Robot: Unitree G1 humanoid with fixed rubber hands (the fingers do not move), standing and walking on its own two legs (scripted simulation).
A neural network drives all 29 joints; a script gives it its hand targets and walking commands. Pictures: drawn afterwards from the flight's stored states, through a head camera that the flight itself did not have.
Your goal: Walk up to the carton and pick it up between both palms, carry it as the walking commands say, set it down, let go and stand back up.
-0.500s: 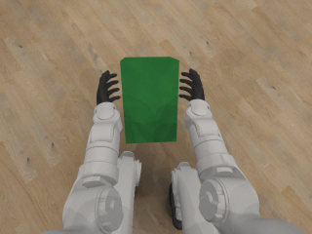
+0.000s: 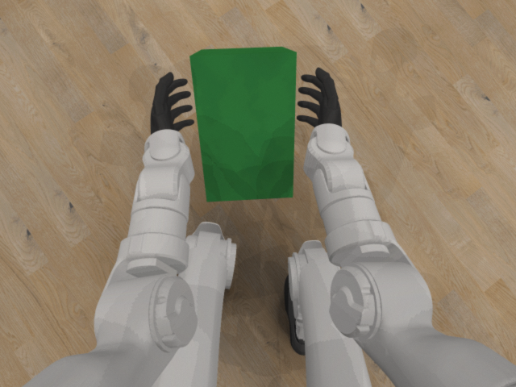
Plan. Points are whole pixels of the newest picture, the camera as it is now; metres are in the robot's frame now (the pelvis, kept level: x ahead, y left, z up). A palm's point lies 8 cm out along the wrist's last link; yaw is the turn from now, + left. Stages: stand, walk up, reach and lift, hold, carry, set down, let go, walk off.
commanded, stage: set down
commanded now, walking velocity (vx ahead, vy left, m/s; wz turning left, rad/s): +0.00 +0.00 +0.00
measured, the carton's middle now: (245, 121) +0.51 +0.07 -0.20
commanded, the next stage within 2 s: none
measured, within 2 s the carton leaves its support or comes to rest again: neither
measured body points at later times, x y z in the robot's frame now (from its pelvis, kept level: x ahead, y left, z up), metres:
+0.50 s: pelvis -0.01 +0.00 -0.06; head +0.30 +0.04 +0.26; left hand +0.48 +0.19 -0.19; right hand +0.52 -0.05 -0.18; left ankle +0.13 +0.14 -0.46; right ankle +0.08 -0.12 -0.46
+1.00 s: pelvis -0.01 +0.00 -0.10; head +0.34 +0.03 +0.18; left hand +0.50 +0.21 -0.26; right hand +0.53 -0.04 -0.26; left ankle +0.13 +0.14 -0.46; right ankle +0.08 -0.12 -0.46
